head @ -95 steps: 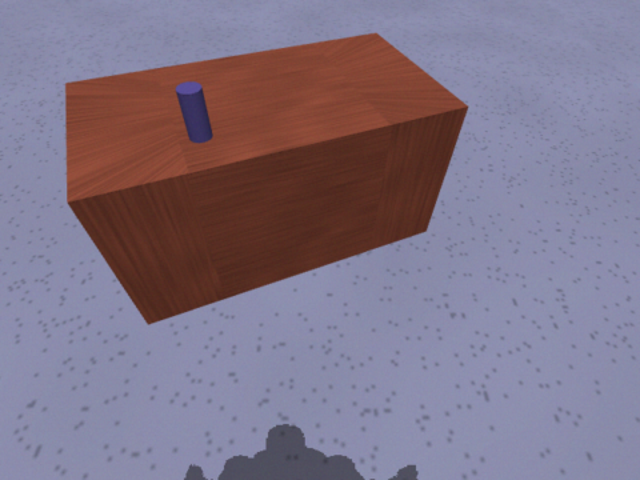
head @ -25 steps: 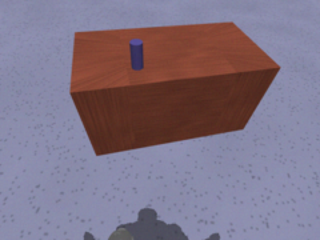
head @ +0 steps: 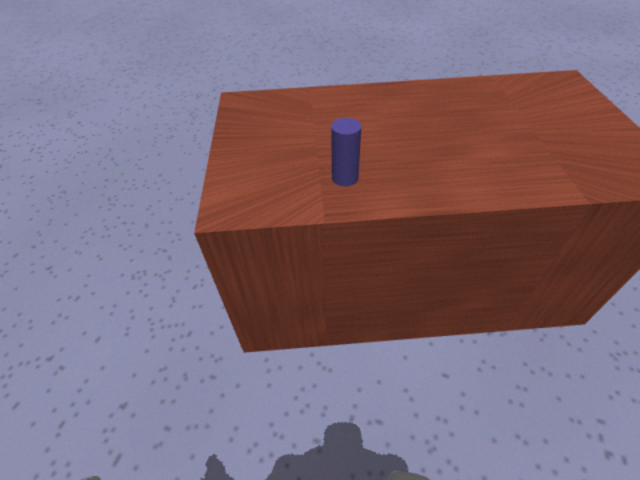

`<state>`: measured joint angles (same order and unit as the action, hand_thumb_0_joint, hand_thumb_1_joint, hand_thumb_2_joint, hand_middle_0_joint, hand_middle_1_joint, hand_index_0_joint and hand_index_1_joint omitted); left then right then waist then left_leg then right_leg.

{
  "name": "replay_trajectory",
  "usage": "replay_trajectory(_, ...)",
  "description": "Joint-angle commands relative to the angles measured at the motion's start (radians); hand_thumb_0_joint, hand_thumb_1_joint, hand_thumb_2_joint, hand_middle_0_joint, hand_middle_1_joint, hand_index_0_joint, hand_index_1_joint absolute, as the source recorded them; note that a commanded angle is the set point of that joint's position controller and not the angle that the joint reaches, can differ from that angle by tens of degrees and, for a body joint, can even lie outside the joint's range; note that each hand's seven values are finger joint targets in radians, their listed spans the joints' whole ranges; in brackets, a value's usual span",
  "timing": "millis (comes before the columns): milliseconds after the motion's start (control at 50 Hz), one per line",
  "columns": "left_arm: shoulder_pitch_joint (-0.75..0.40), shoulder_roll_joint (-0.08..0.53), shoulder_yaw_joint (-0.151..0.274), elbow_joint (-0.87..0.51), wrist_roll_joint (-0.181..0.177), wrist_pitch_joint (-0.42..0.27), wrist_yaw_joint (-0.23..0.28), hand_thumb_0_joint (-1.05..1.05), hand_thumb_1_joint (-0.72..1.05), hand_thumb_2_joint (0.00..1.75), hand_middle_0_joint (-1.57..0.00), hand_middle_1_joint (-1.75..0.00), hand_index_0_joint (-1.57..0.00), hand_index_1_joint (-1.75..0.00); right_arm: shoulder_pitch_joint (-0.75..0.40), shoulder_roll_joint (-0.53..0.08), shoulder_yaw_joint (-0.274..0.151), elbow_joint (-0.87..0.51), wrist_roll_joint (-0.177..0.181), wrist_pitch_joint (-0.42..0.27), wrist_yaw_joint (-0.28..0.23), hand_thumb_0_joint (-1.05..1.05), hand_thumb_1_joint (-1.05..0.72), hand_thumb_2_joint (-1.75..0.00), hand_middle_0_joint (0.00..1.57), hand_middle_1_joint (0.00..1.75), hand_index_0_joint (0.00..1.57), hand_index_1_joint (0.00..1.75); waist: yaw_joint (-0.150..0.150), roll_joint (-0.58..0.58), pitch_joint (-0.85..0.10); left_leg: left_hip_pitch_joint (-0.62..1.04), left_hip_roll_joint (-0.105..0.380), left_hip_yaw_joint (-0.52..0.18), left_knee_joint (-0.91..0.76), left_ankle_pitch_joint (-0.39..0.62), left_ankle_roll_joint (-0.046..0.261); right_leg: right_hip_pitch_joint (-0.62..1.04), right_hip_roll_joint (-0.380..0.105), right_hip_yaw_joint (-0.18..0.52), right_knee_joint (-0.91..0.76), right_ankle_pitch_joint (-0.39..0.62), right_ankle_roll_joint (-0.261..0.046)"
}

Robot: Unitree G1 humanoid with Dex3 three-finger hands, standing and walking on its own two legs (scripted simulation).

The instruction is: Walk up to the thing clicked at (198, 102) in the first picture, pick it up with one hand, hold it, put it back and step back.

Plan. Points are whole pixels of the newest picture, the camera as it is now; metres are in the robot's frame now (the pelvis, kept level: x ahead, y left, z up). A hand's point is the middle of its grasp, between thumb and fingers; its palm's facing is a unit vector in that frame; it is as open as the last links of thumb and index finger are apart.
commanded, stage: walk up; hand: right
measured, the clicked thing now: (345, 153) +0.80 -0.05 -0.08
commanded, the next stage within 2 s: none
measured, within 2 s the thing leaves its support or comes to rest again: neither
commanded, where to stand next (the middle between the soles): +0.33 +0.06 m, yaw +6 degrees
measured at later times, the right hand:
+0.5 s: hand (452, 347) +0.32 -0.19 -0.10, palm faces -0.13 +0.90 -0.41, open 7.4 cm
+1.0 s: hand (452, 348) +0.35 -0.21 -0.15, palm faces -0.16 +0.93 -0.33, open 7.4 cm
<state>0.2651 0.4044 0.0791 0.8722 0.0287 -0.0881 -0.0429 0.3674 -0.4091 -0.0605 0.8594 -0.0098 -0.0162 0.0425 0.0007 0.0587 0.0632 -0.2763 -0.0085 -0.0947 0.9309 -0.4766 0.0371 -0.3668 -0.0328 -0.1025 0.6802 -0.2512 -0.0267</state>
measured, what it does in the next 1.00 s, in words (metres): walks ahead: left foot, then right foot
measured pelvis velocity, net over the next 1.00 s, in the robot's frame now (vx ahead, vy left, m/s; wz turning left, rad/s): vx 0.24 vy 0.04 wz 0.13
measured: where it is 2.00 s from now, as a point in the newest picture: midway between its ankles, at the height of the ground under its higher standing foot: (315, 466)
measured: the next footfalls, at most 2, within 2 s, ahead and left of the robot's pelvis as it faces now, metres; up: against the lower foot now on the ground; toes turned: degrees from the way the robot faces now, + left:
left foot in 0.36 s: +0.26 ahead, +0.18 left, +0.00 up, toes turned +7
right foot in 0.80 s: +0.38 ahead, -0.07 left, +0.00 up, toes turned +4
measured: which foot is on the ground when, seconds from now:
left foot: up 0.00-0.34, down 0.36-1.00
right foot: down 0.00-0.38, up 0.40-0.78, down 0.80-1.00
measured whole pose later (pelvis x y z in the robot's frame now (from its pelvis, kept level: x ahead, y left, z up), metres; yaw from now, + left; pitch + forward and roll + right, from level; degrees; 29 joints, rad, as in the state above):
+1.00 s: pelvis +0.24 +0.04 +0.00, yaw +7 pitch -2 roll +1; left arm 0.14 0.34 0.01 0.89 0.02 -0.02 -0.01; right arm 0.21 -0.39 -0.02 0.91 0.01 0.00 0.00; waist 0.01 0.03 0.12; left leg -0.31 0.01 0.00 0.78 -0.50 0.02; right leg -0.41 -0.06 -0.05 0.66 -0.21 -0.01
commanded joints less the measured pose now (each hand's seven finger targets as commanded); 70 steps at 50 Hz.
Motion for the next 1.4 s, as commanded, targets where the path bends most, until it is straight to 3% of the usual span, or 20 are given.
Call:
replay_trajectory(0,0.046,0.318,0.081,-0.091,-0.017,-0.031,0.025,0.0,0.9,0.9,-0.2,-0.3,-0.2,-0.3,-0.01,-0.247,-0.063,-0.085,0.001,-0.033,-0.018,0.0,-0.9,-0.9,0.2,0.3,0.2,0.3,0.039,-0.143,0.078,-0.418,0.054,-0.069,0.255,0.061,-0.003,0.201,-0.385,0.637,-0.522,-0.462,-0.183)
replay_trajectory(40,0.025,0.263,0.061,-0.09,-0.02,-0.038,0.023,0.0,0.9,0.9,-0.2,-0.3,-0.2,-0.3,0.013,-0.218,-0.058,-0.054,0.009,-0.036,-0.004,0.0,-0.9,-0.9,0.2,0.3,0.2,0.3,0.014,-0.158,0.092,-0.338,0.064,-0.055,0.161,0.142,-0.008,0.152,-0.28,0.388,-0.507,-0.252,-0.137)
replay_trajectory(100,0.063,0.26,0.06,-0.087,-0.018,-0.045,0.022,0.0,0.9,0.9,-0.2,-0.3,-0.2,-0.3,0.012,-0.187,-0.055,-0.059,0.002,-0.03,0.015,0.0,-0.9,-0.9,0.2,0.3,0.2,0.3,0.017,-0.194,0.067,-0.298,0.058,-0.006,0.057,0.2,-0.031,0.171,-0.242,0.223,-0.456,0.002,-0.173)
replay_trajectory(240,0.122,0.29,0.065,-0.114,-0.012,-0.029,0.019,0.0,0.9,0.9,-0.2,-0.3,-0.2,-0.3,-0.174,-0.159,-0.059,-0.138,-0.002,-0.039,0.039,0.0,-0.9,-0.9,0.2,0.3,0.2,0.3,0.068,-0.209,0.003,-0.152,0.064,0.133,-0.281,0.268,-0.03,0.208,-0.239,0.081,-0.332,0.177,-0.165)
replay_trajectory(300,0.097,0.298,0.061,-0.126,-0.015,-0.011,0.018,0.0,0.9,0.9,-0.2,-0.3,-0.2,-0.3,-0.123,-0.162,-0.069,-0.118,-0.002,-0.046,0.036,0.0,-0.9,-0.9,0.2,0.3,0.2,0.3,0.013,-0.149,-0.035,0.024,0.035,0.18,-0.384,0.301,-0.005,0.142,-0.252,0.053,-0.215,0.157,-0.147)
replay_trajectory(340,0.146,0.212,0.026,-0.139,-0.017,-0.003,0.024,0.0,0.9,0.9,-0.2,-0.3,-0.2,-0.3,0.082,-0.252,-0.102,-0.054,-0.017,-0.059,0.013,0.0,-0.9,-0.9,0.2,0.3,0.2,0.3,-0.084,0.107,-0.17,0.33,0.039,0.071,-0.442,0.169,0.058,0.001,-0.158,-0.028,0.219,0.189,-0.083)
replay_trajectory(360,0.206,0.118,0.002,-0.146,-0.021,0.001,0.019,0.0,0.9,0.9,-0.2,-0.3,-0.2,-0.3,0.119,-0.328,-0.123,-0.071,-0.026,-0.063,-0.002,0.0,-0.9,-0.9,0.2,0.3,0.2,0.3,-0.077,0.331,-0.196,0.472,0.259,-0.301,-0.505,0.077,0.128,-0.251,-0.046,-0.019,0.437,-0.246,-0.027)
replay_trajectory(380,0.204,0.194,0.02,-0.131,-0.022,0.012,0.027,0.0,0.9,0.9,-0.2,-0.3,-0.2,-0.3,0.09,-0.366,-0.127,-0.11,-0.001,-0.066,-0.009,0.0,-0.9,-0.9,0.2,0.3,0.2,0.3,-0.075,0.202,-0.207,0.428,0.409,-0.607,-0.627,-0.018,0.21,-0.309,0.005,0.058,0.501,-0.305,-0.028)
replay_trajectory(400,0.155,0.274,0.034,-0.115,-0.017,0.019,0.035,0.0,0.9,0.9,-0.2,-0.3,-0.2,-0.3,0.053,-0.364,-0.133,-0.107,0.024,-0.061,-0.007,0.0,-0.9,-0.9,0.2,0.3,0.2,0.3,-0.075,0.135,-0.155,0.352,0.426,-0.607,-0.633,0.016,0.253,-0.308,-0.054,0.122,0.552,-0.283,-0.037)
replay_trajectory(480,0.176,0.215,0.029,-0.072,-0.034,0.03,0.022,0.0,0.9,0.9,-0.2,-0.3,-0.2,-0.3,-0.005,-0.249,-0.073,-0.118,0.027,-0.08,-0.025,0.0,-0.9,-0.9,0.2,0.3,0.2,0.3,-0.006,0.048,0.008,0.108,0.273,-0.172,-0.595,0.56,0.126,-0.197,-0.095,0.178,0.446,-0.114,-0.02)
replay_trajectory(580,0.156,0.181,0.026,-0.072,-0.024,0.045,0.011,0.0,0.9,0.9,-0.2,-0.3,-0.2,-0.3,-0.057,-0.24,-0.063,-0.143,0.014,-0.089,-0.035,0.0,-0.9,-0.9,0.2,0.3,0.2,0.3,0.018,0.085,0.029,0.025,0.244,-0.036,-0.615,0.57,0.187,-0.142,-0.095,0.122,0.283,-0.025,0.021)
replay_trajectory(680,0.058,0.147,0.024,-0.067,-0.023,0.039,0.029,0.0,0.9,0.9,-0.2,-0.3,-0.2,-0.3,-0.07,-0.219,-0.043,-0.127,0.006,-0.07,-0.047,0.0,-0.9,-0.9,0.2,0.3,0.2,0.3,0.003,0.065,-0.008,-0.067,0.22,0.035,-0.481,0.88,0.164,0.049,-0.047,0.063,0.091,0.075,0.013)
replay_trajectory(760,0.073,0.164,0.02,-0.036,-0.018,0.029,0.04,0.0,0.9,0.9,-0.2,-0.3,-0.2,-0.3,-0.115,-0.192,-0.03,-0.119,0.028,-0.037,-0.052,0.0,-0.9,-0.9,0.2,0.3,0.2,0.3,0.037,-0.008,-0.101,-0.045,0.146,0.049,-0.292,0.572,0.089,0.216,0.003,0.059,-0.164,0.194,-0.021)
replay_trajectory(800,0.056,0.244,0.039,-0.047,-0.009,0.018,0.049,0.0,0.9,0.9,-0.2,-0.3,-0.2,-0.3,-0.047,-0.095,0.006,-0.106,0.034,-0.03,-0.054,0.0,-0.9,-0.9,0.2,0.3,0.2,0.3,0.034,-0.26,-0.178,-0.155,0.031,0.108,-0.071,0.116,0.0,0.326,-0.271,0.393,-0.262,0.406,-0.115)
replay_trajectory(840,-0.068,0.264,0.029,-0.064,-0.019,0.029,0.051,0.0,0.9,0.9,-0.2,-0.3,-0.2,-0.3,-0.028,-0.155,-0.009,-0.051,0.017,-0.008,-0.07,0.0,-0.9,-0.9,0.2,0.3,0.2,0.3,0.008,-0.256,-0.136,-0.106,0.033,0.078,-0.037,-0.162,-0.009,0.182,-0.369,0.503,-0.281,0.248,-0.241)
replay_trajectory(1020,-0.193,0.203,0.004,-0.027,-0.014,0.077,0.04,0.0,0.9,0.9,-0.2,-0.3,-0.2,-0.3,-0.032,-0.163,-0.013,0.101,-0.006,-0.018,-0.06,0.0,-0.9,-0.9,0.2,0.3,0.2,0.3,-0.021,-0.225,-0.115,0.1,0.003,0.131,-0.413,0.148,-0.022,0.002,-0.188,0.258,-0.266,-0.197,-0.099)
replay_trajectory(1060,-0.183,0.143,-0.013,-0.01,-0.027,0.083,0.032,0.0,0.9,0.9,-0.2,-0.3,-0.2,-0.3,-0.103,-0.209,-0.017,0.093,-0.024,-0.03,-0.061,0.0,-0.9,-0.9,0.2,0.3,0.2,0.3,0.006,-0.079,-0.083,0.058,0.131,-0.09,-0.55,0.041,0.021,-0.044,-0.121,0.208,-0.221,-0.259,-0.023)
replay_trajectory(1100,-0.183,0.171,-0.002,0.048,-0.023,0.081,0.031,0.0,0.9,0.9,-0.2,-0.3,-0.2,-0.3,-0.237,-0.216,-0.006,0.084,-0.011,-0.029,-0.052,0.0,-0.9,-0.9,0.2,0.3,0.2,0.3,0.046,-0.042,-0.004,-0.16,0.174,-0.111,-0.592,-0.169,0.051,0.123,-0.065,0.158,-0.204,-0.198,-0.007)
replay_trajectory(1180,-0.2,0.167,-0.005,0.087,-0.028,0.067,0.026,0.0,0.9,0.9,-0.2,-0.3,-0.2,-0.3,-0.205,-0.179,0.014,0.125,-0.015,-0.048,-0.05,0.0,-0.9,-0.9,0.2,0.3,0.2,0.3,0.031,0.005,-0.024,-0.092,0.126,-0.04,-0.593,0.124,0.006,0.186,-0.088,0.182,-0.233,-0.019,-0.026)
replay_trajectory(1380,-0.214,0.157,-0.03,0.182,-0.033,0.07,0.026,0.0,0.9,0.9,-0.2,-0.3,-0.2,-0.3,-0.266,-0.187,0.011,0.168,-0.003,-0.038,-0.056,0.0,-0.9,-0.9,0.2,0.3,0.2,0.3,0.02,0.007,-0.057,0.034,0.146,-0.017,-0.642,0.275,-0.002,0.239,-0.089,0.134,-0.29,0.146,0.001)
